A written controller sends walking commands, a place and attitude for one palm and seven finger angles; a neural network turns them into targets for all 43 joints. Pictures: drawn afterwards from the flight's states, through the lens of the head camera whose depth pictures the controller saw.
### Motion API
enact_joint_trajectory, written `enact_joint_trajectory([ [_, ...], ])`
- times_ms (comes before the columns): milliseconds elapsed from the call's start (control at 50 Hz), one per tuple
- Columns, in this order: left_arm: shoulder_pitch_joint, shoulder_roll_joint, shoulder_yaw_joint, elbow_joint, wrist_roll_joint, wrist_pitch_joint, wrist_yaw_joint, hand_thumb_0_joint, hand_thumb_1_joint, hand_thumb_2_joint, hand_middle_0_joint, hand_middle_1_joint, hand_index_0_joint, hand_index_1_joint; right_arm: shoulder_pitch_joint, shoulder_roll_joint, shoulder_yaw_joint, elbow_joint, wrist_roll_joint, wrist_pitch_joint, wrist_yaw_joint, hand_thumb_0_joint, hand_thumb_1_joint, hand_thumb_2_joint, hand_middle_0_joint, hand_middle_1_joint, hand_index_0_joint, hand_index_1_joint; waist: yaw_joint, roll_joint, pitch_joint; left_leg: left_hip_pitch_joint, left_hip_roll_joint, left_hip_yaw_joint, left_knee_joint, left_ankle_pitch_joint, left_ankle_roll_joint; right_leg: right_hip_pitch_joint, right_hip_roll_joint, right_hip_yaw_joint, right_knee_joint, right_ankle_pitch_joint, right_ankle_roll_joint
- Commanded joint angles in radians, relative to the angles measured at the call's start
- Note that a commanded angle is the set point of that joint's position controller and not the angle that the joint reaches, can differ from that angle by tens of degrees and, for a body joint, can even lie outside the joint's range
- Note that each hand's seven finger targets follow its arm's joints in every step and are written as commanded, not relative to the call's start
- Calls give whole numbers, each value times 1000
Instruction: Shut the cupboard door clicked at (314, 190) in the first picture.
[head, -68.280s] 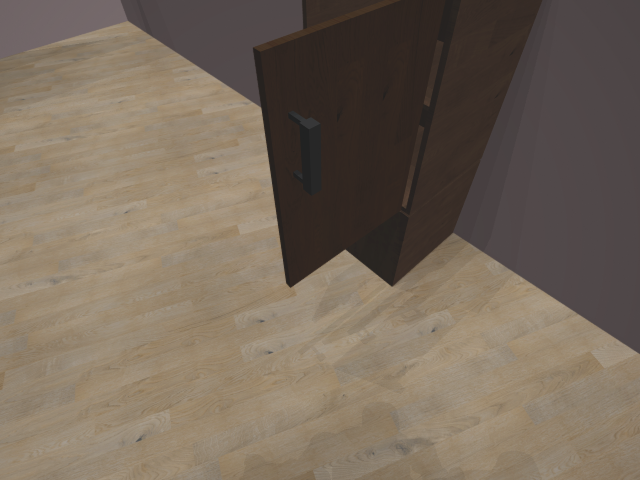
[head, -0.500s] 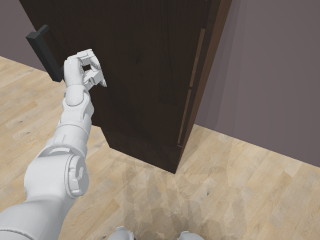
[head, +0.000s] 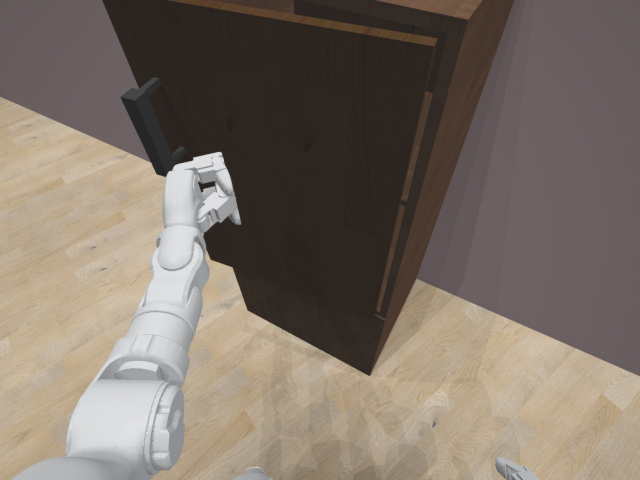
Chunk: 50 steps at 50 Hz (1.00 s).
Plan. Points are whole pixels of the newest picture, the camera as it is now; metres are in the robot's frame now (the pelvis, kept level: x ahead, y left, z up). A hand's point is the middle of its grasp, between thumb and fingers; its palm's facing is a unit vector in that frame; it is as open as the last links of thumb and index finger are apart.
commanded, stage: draw the hand back to the body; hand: left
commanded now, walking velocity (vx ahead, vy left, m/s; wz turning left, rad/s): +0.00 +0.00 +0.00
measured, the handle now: (160, 128) +0.60 +0.23 +0.11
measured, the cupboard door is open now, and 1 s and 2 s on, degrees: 8 8 8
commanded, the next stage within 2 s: step back with the hand held close in 1.64 s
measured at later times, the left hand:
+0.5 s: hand (149, 248) +0.34 +0.17 +0.15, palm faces +0.08 -1.00 -0.02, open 3.1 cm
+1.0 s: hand out of the picture +0.23 +0.26 +0.18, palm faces +0.33 -0.89 -0.31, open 4.1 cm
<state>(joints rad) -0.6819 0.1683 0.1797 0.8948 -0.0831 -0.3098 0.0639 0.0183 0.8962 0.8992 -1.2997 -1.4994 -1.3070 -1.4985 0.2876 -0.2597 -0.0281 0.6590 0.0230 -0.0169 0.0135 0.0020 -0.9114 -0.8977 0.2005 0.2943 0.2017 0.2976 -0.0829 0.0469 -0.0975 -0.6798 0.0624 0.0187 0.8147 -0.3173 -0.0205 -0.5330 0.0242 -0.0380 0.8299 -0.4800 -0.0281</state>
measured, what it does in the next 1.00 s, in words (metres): stands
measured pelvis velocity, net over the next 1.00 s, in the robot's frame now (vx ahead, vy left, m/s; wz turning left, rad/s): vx -0.01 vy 0.03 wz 0.00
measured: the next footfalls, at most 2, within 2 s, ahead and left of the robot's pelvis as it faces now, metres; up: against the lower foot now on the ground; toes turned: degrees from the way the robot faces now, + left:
none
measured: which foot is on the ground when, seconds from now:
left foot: down 0.00-1.00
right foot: down 0.00-1.00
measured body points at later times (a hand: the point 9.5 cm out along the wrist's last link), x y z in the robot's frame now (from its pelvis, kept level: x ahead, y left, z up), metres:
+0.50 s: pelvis +0.01 +0.01 +0.02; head +0.00 -0.01 +0.47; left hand +0.33 +0.23 +0.15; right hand +0.15 -0.24 -0.08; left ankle +0.05 +0.14 -0.70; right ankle -0.04 -0.10 -0.70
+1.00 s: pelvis -0.01 +0.03 +0.04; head -0.03 +0.00 +0.49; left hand +0.21 +0.30 +0.20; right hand +0.18 -0.18 -0.05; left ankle +0.05 +0.14 -0.70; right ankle -0.04 -0.10 -0.70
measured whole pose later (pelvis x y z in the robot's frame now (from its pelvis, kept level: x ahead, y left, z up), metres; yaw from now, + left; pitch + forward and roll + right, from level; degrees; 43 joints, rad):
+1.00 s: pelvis -0.01 +0.03 +0.04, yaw +0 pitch -4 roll +0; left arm 0.24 0.31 0.19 -0.19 -0.07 -0.07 0.10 0.02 0.89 0.90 -0.79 -0.94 -0.80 -0.94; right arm 0.19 -0.22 0.06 0.62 0.03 -0.02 -0.07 0.01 -0.91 -0.90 0.20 0.30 0.21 0.30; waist 0.04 0.08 0.02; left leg -0.20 0.01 0.05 0.43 -0.15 0.02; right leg -0.05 -0.02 -0.02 0.41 -0.29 0.01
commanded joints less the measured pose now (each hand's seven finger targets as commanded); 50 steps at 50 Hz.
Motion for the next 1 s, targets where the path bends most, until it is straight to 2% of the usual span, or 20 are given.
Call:
enact_joint_trajectory([
  [0,-430,228,84,-185,-35,-28,0,0,900,900,-1300,-1500,-1300,-1500,84,-129,-38,-85,-1,-15,-13,0,-900,-900,200,300,200,300,-10,-99,-302,293,-75,8,-54,186,59,44,9,46,-165,497,45],
  [40,-427,182,52,-204,-44,-47,-16,0,900,900,-1300,-1500,-1300,-1500,76,-121,-37,-92,-1,-20,-11,0,-900,-900,200,300,200,300,-12,-97,-327,313,-74,6,-47,219,57,48,11,43,-152,543,44],
  [80,-347,184,56,-288,-48,-69,-35,0,900,900,-1300,-1500,-1300,-1500,70,-121,-40,-113,-3,-24,-5,0,-900,-900,200,300,200,300,19,-53,-389,361,-75,8,-46,279,56,80,13,37,-135,599,36],
  [140,-150,206,77,-416,-61,-70,-65,0,900,900,-1300,-1500,-1300,-1500,51,-119,-41,-149,5,-26,0,0,-900,-900,200,300,200,300,61,-61,-447,396,-74,20,-56,355,58,161,11,33,-128,706,38],
  [200,11,197,66,-534,-84,-19,-97,0,900,900,-1300,-1500,-1300,-1500,21,-120,-39,-181,19,-21,-2,0,-900,-900,200,300,200,300,79,-114,-402,382,-78,35,-87,350,63,232,2,33,-151,785,58],
  [220,30,187,57,-575,-96,7,-105,0,900,900,-1300,-1500,-1300,-1500,1,-115,-34,-189,29,-18,-5,0,-900,-900,200,300,200,300,72,-119,-350,377,-76,39,-102,330,64,223,-2,32,-167,791,65],
  [300,24,161,4,-724,-116,85,-112,0,900,900,-1300,-1500,-1300,-1500,-52,-113,-27,-200,41,-17,-33,0,-900,-900,200,300,200,300,49,-112,-214,411,-72,33,-143,253,72,174,9,26,-235,609,61],
  [360,44,192,25,-863,-123,91,-107,0,900,900,-1300,-1500,-1300,-1500,-88,-107,-19,-197,40,-33,-47,0,-900,-900,200,300,200,300,61,-38,-243,478,-71,20,-164,258,68,174,13,22,-248,549,41],
  [420,139,178,1,-944,-127,95,-118,0,900,900,-1300,-1500,-1300,-1500,-127,-97,-9,-203,41,-53,-56,0,-900,-900,200,300,200,300,70,0,-246,523,-64,8,-184,267,62,179,15,7,-250,502,28],
  [540,362,193,36,-944,-161,219,-163,0,900,900,-1163,-1350,-1163,-1350,-191,-98,10,-225,54,-58,-63,0,-900,-900,200,300,200,300,103,-47,-137,492,-64,6,-239,198,53,199,9,-4,-295,428,26],
  [560,364,240,-26,-1034,-54,182,-97,0,900,900,-1135,-1320,-1135,-1320,-201,-76,15,-237,40,-43,-77,0,-900,-900,200,300,200,300,86,-82,-57,517,-72,6,-283,168,56,176,-15,35,-373,391,35],
  [580,422,222,-13,-999,-43,183,-63,0,900,900,-1107,-1290,-1107,-1290,-205,-78,16,-228,35,-35,-84,0,-900,-900,200,300,200,300,80,-86,-12,518,-65,5,-301,137,56,170,-15,30,-395,340,35],
  [620,474,212,-27,-1050,-33,194,-39,0,900,900,-1053,-1230,-1053,-1230,-218,-77,23,-235,33,-25,-89,0,-900,-900,200,300,200,300,84,-68,-10,543,-60,3,-326,128,58,193,-16,25,-416,307,32],
  [700,494,263,2,-1177,-10,187,0,0,900,900,-943,-1110,-943,-1110,-235,-78,34,-235,22,-28,-96,0,-900,-900,200,300,200,300,90,-22,-25,609,-51,-8,-382,124,55,246,-8,19,-461,271,22],
  [760,512,279,25,-1260,-2,178,27,0,900,900,-860,-1020,-860,-1020,-244,-68,42,-230,14,-43,-100,0,-900,-900,200,300,200,300,94,59,-50,656,-48,-18,-420,106,47,278,-8,11,-477,248,14],
  [800,549,305,49,-1279,5,175,37,0,900,900,-805,-960,-805,-960,-247,-75,42,-218,10,-51,-102,0,-900,-900,200,300,200,300,98,40,-45,663,-45,-24,-441,99,46,296,-3,11,-497,244,13],
  [860,630,272,45,-1298,6,174,43,0,900,900,-723,-870,-723,-870,-257,-66,44,-214,7,-60,-101,0,-900,-900,200,300,200,300,102,59,-14,665,-43,-27,-464,93,41,311,-6,3,-502,243,12],
  [900,721,304,93,-1279,7,176,44,0,900,900,-668,-810,-668,-810,-257,-78,40,-208,4,-64,-99,0,-900,-900,200,300,200,300,116,1,-1,653,-42,-28,-475,93,43,325,-2,4,-520,243,16],
  [920,750,280,82,-1292,2,175,41,0,900,900,-640,-780,-640,-780,-258,-68,39,-211,7,-62,-97,0,-900,-900,200,300,200,300,114,6,7,651,-40,-25,-479,99,43,335,-8,3,-516,244,16],
  [980,842,306,134,-1322,1,170,40,0,900,900,-558,-690,-558,-690,-262,-71,33,-210,6,-62,-92,0,-900,-900,200,300,200,300,123,-22,18,644,-39,-17,-479,107,42,338,-8,0,-526,247,20],
])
